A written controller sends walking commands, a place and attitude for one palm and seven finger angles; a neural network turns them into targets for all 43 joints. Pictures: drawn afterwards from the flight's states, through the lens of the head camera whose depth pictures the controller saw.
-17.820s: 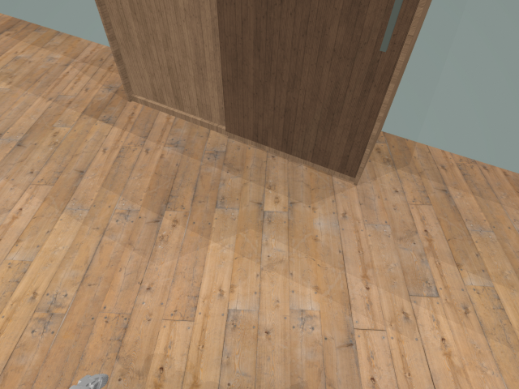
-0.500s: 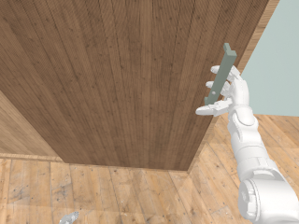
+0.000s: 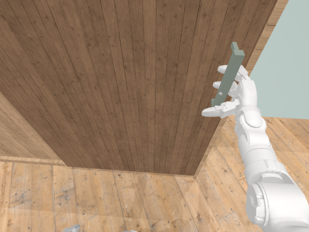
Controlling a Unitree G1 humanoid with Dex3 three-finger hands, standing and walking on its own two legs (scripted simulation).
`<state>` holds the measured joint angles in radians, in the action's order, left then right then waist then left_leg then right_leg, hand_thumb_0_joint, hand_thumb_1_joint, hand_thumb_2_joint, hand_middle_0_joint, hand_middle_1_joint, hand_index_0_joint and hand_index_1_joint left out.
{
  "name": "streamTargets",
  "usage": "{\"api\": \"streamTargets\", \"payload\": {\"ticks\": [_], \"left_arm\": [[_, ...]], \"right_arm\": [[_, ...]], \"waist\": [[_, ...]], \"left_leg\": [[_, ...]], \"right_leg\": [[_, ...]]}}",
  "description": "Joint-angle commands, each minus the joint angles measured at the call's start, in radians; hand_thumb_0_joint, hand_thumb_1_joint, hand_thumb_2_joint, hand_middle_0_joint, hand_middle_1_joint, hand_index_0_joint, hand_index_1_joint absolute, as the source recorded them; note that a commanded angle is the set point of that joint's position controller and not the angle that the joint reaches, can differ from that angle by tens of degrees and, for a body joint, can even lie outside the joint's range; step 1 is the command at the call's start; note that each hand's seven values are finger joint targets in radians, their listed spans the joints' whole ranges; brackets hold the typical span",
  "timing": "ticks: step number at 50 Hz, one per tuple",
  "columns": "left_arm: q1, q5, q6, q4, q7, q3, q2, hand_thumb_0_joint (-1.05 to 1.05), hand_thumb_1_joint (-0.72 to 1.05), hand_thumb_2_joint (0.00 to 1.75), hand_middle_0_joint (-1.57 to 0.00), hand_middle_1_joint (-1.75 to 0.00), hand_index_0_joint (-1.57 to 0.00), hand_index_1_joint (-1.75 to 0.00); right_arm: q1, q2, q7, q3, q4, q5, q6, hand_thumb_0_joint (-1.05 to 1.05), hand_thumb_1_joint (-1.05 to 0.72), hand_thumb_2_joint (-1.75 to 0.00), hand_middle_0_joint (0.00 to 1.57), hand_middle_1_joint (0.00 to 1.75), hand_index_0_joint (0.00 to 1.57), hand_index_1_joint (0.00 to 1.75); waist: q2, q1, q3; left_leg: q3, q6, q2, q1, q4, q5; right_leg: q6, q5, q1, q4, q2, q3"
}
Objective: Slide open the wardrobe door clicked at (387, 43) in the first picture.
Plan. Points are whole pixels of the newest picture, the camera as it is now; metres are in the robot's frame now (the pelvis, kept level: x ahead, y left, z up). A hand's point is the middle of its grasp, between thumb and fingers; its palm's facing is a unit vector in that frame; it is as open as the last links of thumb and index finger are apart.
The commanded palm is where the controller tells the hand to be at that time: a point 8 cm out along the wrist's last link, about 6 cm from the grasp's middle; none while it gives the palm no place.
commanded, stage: grip the handle and tug to test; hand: right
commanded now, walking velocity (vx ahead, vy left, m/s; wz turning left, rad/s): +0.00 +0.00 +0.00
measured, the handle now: (223, 83) +0.51 -0.12 +0.11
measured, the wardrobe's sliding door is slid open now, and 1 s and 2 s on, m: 0.00 0.00 0.00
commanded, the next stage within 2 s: tug the door sideways, standing still in 1.38 s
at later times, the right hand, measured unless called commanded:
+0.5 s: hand (218, 92) +0.46 -0.10 +0.12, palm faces -0.05 +1.00 -0.01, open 7.8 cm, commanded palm +0.43 -0.15 +0.12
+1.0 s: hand (218, 94) +0.46 -0.10 +0.12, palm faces -0.04 +1.00 -0.01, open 5.6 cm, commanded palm +0.43 -0.15 +0.12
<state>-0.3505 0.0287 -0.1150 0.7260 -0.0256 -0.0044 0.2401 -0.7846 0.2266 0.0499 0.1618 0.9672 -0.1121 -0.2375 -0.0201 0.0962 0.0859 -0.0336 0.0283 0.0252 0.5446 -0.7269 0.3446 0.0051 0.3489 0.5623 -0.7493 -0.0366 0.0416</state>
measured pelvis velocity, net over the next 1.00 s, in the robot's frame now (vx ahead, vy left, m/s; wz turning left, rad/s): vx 0.00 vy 0.00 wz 0.00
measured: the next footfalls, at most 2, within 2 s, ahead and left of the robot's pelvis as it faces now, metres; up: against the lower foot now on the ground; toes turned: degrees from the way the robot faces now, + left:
none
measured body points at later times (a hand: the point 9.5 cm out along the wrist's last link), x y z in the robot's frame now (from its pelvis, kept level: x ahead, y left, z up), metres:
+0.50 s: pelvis +0.01 +0.00 +0.00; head +0.05 +0.01 +0.45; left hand +0.06 +0.26 -0.12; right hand +0.46 -0.15 +0.12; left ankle +0.01 +0.10 -0.71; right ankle +0.01 -0.12 -0.71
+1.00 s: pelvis +0.00 +0.00 +0.00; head +0.04 +0.01 +0.45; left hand +0.07 +0.26 -0.12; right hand +0.46 -0.15 +0.12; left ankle +0.01 +0.10 -0.71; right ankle +0.01 -0.12 -0.71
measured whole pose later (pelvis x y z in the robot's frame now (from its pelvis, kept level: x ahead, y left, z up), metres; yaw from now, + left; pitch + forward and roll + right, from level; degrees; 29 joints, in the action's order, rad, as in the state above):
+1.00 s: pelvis +0.00 +0.00 +0.00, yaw +0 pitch +9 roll +0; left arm -0.34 0.03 -0.10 0.72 -0.03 -0.01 0.24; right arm -0.75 0.22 0.05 0.18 0.95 -0.11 -0.23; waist -0.02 0.10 0.09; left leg -0.03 0.03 0.03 0.53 -0.72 0.35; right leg 0.00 0.35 0.54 -0.74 -0.04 0.04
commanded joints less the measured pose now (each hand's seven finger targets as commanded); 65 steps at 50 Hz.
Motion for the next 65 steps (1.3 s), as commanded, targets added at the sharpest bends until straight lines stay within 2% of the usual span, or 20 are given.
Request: {"api": "streamTargets", "payload": {"ticks": [1, 9, 15, 19, 21, 23, 25, 28, 30, 33, 36, 39, 43, 46, 48, 49, 51, 56, 60, 65], "left_arm": [[-0.043, 0.0, -0.043, -0.086, -0.005, 0.052, 0.143, 0.0, 0.9, 0.9, -0.2, -0.3, -0.2, -0.3], [-0.055, -0.01, -0.035, -0.088, -0.001, 0.052, 0.15, 0.0, 0.9, 0.9, -0.2, -0.3, -0.2, -0.3], [-0.051, -0.007, -0.034, -0.096, -0.002, 0.05, 0.144, 0.0, 0.9, 0.9, -0.2, -0.3, -0.2, -0.3], [-0.048, -0.004, -0.036, -0.105, -0.001, 0.055, 0.142, 0.0, 0.9, 0.9, -0.2, -0.3, -0.2, -0.3], [-0.05, -0.003, -0.036, -0.103, 0.001, 0.055, 0.141, 0.0, 0.9, 0.9, -0.2, -0.3, -0.2, -0.3], [-0.048, -0.001, -0.031, -0.104, -0.001, 0.055, 0.145, 0.0, 0.9, 0.9, -0.2, -0.3, -0.2, -0.3], [-0.037, 0.002, -0.03, -0.109, -0.002, 0.054, 0.139, 0.0, 0.9, 0.9, -0.2, -0.3, -0.2, -0.3], [-0.037, 0.002, -0.027, -0.102, -0.006, 0.052, 0.141, 0.0, 0.9, 0.9, -0.2, -0.3, -0.2, -0.3], [-0.033, 0.001, -0.027, -0.1, -0.01, 0.051, 0.142, 0.0, 0.9, 0.9, -0.2, -0.3, -0.2, -0.3], [-0.025, 0.002, -0.032, -0.102, -0.01, 0.048, 0.134, 0.0, 0.9, 0.9, -0.2, -0.3, -0.2, -0.3], [-0.027, 0.0, -0.03, -0.101, -0.012, 0.048, 0.14, 0.0, 0.9, 0.9, -0.2, -0.3, -0.2, -0.3], [-0.027, -0.002, -0.033, -0.11, -0.008, 0.049, 0.137, 0.0, 0.9, 0.9, -0.2, -0.3, -0.2, -0.3], [-0.02, 0.002, -0.031, -0.107, -0.008, 0.049, 0.139, 0.0, 0.9, 0.9, -0.2, -0.3, -0.2, -0.3], [-0.022, 0.001, -0.03, -0.108, -0.01, 0.051, 0.142, 0.0, 0.9, 0.9, -0.2, -0.3, -0.2, -0.3], [-0.021, 0.001, -0.032, -0.106, -0.009, 0.049, 0.136, 0.0, 0.9, 0.9, -0.2, -0.3, -0.2, -0.3], [-0.027, -0.002, -0.032, -0.108, -0.009, 0.052, 0.142, 0.0, 0.9, 0.9, -0.2, -0.3, -0.2, -0.3], [-0.02, 0.001, -0.032, -0.112, -0.007, 0.049, 0.136, 0.0, 0.9, 0.9, -0.2, -0.3, -0.2, -0.3], [-0.021, 0.002, -0.029, -0.118, -0.007, 0.053, 0.138, 0.0, 0.9, 0.9, -0.2, -0.3, -0.2, -0.3], [-0.01, 0.004, -0.027, -0.134, -0.003, 0.053, 0.136, 0.0, 0.9, 0.9, -0.2, -0.3, -0.2, -0.3], [-0.002, 0.004, -0.025, -0.158, 0.0, 0.059, 0.135, 0.0, 0.9, 0.9, -0.2, -0.3, -0.2, -0.3]], "right_arm": [[-0.513, 0.109, -0.007, -0.002, -0.209, -0.007, -0.068, 0.0, 0.36, -0.36, 0.32, 1.22, 0.32, 1.22], [-0.508, 0.158, -0.031, 0.04, -0.181, 0.018, -0.071, 0.0, -0.01, -0.52, 0.35, 1.27, 0.35, 1.27], [-0.525, 0.162, -0.015, 0.041, -0.198, 0.008, -0.078, 0.0, -0.29, -0.64, 0.38, 1.31, 0.38, 1.31], [-0.489, 0.145, -0.007, 0.03, -0.248, 0.006, -0.081, 0.0, -0.48, -0.72, 0.41, 1.34, 0.41, 1.34], [-0.462, 0.13, -0.003, 0.023, -0.249, -0.003, -0.073, 0.0, -0.57, -0.76, 0.42, 1.35, 0.42, 1.35], [-0.427, 0.166, -0.001, 0.054, -0.238, -0.007, -0.058, 0.0, -0.67, -0.8, 0.43, 1.37, 0.43, 1.37], [-0.434, 0.132, 0.002, 0.022, -0.26, -0.005, -0.052, 0.0, -0.76, -0.84, 0.44, 1.38, 0.44, 1.38], [-0.454, 0.157, -0.002, 0.04, -0.243, -0.007, -0.046, 0.0, -0.9, -0.9, 0.45, 1.4, 0.45, 1.4], [-0.478, 0.18, -0.001, 0.052, -0.259, -0.006, -0.055, 0.0, -0.9, -0.9, 0.45, 1.4, 0.45, 1.4], [-0.478, 0.146, 0.005, 0.023, -0.243, -0.006, -0.064, 0.0, -0.9, -0.9, 0.45, 1.4, 0.45, 1.4], [-0.482, 0.205, 0.002, 0.069, -0.249, -0.003, -0.072, 0.0, -0.9, -0.9, 0.45, 1.4, 0.45, 1.4], [-0.458, 0.164, 0.004, 0.04, -0.275, -0.001, -0.081, 0.0, -0.9, -0.9, 0.45, 1.4, 0.45, 1.4], [-0.465, 0.166, 0.0, 0.038, -0.261, -0.004, -0.075, 0.0, -0.9, -0.9, 0.45, 1.4, 0.45, 1.4], [-0.452, 0.182, -0.001, 0.056, -0.259, -0.003, -0.074, 0.0, -0.9, -0.9, 0.45, 1.4, 0.45, 1.4], [-0.484, 0.145, 0.002, 0.024, -0.272, -0.004, -0.076, 0.0, -0.9, -0.9, 0.45, 1.4, 0.45, 1.4], [-0.443, 0.168, -0.001, 0.048, -0.268, -0.003, -0.077, 0.0, -0.9, -0.9, 0.45, 1.4, 0.45, 1.4], [-0.425, 0.134, 0.003, 0.019, -0.274, -0.005, -0.072, 0.0, -0.9, -0.9, 0.45, 1.4, 0.45, 1.4], [-0.38, 0.153, 0.004, 0.039, -0.299, -0.007, -0.058, 0.0, -0.9, -0.9, 0.45, 1.4, 0.45, 1.4], [-0.281, 0.129, 0.01, 0.028, -0.338, -0.011, -0.042, 0.0, -0.9, -0.9, 0.45, 1.4, 0.45, 1.4], [-0.127, 0.149, 0.012, 0.066, -0.415, -0.019, -0.019, 0.0, -0.9, -0.9, 0.45, 1.4, 0.45, 1.4]], "waist": [[0.014, 0.019, 0.339], [0.043, 0.01, 0.346], [0.046, 0.015, 0.361], [-0.002, 0.004, 0.392], [0.033, 0.004, 0.385], [0.061, -0.004, 0.361], [0.037, 0.002, 0.346], [0.065, 0.009, 0.31], [0.042, 0.007, 0.323], [0.029, 0.01, 0.321], [0.024, 0.002, 0.352], [0.02, -0.004, 0.383], [0.027, 0.003, 0.34], [0.046, 0.001, 0.352], [0.021, 0.008, 0.346], [0.037, -0.008, 0.361], [0.028, -0.001, 0.35], [0.052, -0.012, 0.36], [0.025, -0.03, 0.355], [0.047, -0.064, 0.37]], "left_leg": [[0.016, -0.007, 0.022, -0.094, 0.089, -0.299], [0.02, -0.007, 0.02, -0.118, 0.085, -0.31], [0.03, -0.011, 0.018, -0.144, 0.084, -0.345], [0.028, -0.007, 0.02, -0.152, 0.078, -0.377], [0.023, -0.008, 0.022, -0.158, 0.081, -0.394], [0.032, -0.011, 0.02, -0.179, 0.091, -0.396], [0.031, -0.012, 0.018, -0.173, 0.096, -0.397], [0.035, -0.015, 0.017, -0.164, 0.11, -0.358], [0.041, -0.014, 0.013, -0.175, 0.11, -0.361], [0.038, -0.013, 0.015, -0.158, 0.107, -0.338], [0.046, -0.013, 0.01, -0.186, 0.101, -0.365], [0.035, -0.009, 0.015, -0.189, 0.088, -0.391], [0.037, -0.011, 0.016, -0.164, 0.098, -0.355], [0.037, -0.012, 0.015, -0.179, 0.097, -0.373], [0.035, -0.011, 0.016, -0.163, 0.098, -0.365], [0.034, -0.009, 0.018, -0.178, 0.094, -0.37], [0.032, -0.011, 0.017, -0.174, 0.096, -0.375], [0.035, -0.012, 0.016, -0.203, 0.099, -0.396], [0.028, -0.008, 0.017, -0.218, 0.096, -0.432], [0.029, -0.009, 0.015, -0.282, 0.092, -0.519]], "right_leg": [[0.009, -0.22, -0.218, 0.073, 0.038, -0.047], [0.013, -0.219, -0.185, 0.072, 0.041, -0.041], [0.016, -0.225, -0.177, 0.069, 0.043, -0.034], [0.014, -0.267, -0.212, 0.062, 0.043, -0.03], [0.014, -0.283, -0.214, 0.063, 0.04, -0.034], [0.016, -0.258, -0.179, 0.068, 0.044, -0.026], [0.018, -0.259, -0.188, 0.073, 0.045, -0.023], [0.019, -0.217, -0.165, 0.076, 0.045, -0.025], [0.02, -0.218, -0.173, 0.08, 0.047, -0.025], [0.018, -0.202, -0.176, 0.076, 0.047, -0.026], [0.019, -0.221, -0.173, 0.073, 0.049, -0.023], [0.017, -0.259, -0.202, 0.072, 0.048, -0.028], [0.016, -0.222, -0.185, 0.074, 0.045, -0.029], [0.018, -0.235, -0.184, 0.074, 0.045, -0.027], [0.016, -0.231, -0.195, 0.074, 0.046, -0.028], [0.017, -0.243, -0.195, 0.075, 0.046, -0.031], [0.016, -0.243, -0.197, 0.078, 0.045, -0.028], [0.018, -0.254, -0.191, 0.082, 0.045, -0.024], [0.016, -0.296, -0.207, 0.085, 0.044, -0.019], [0.017, -0.363, -0.211, 0.09, 0.043, -0.006]]}}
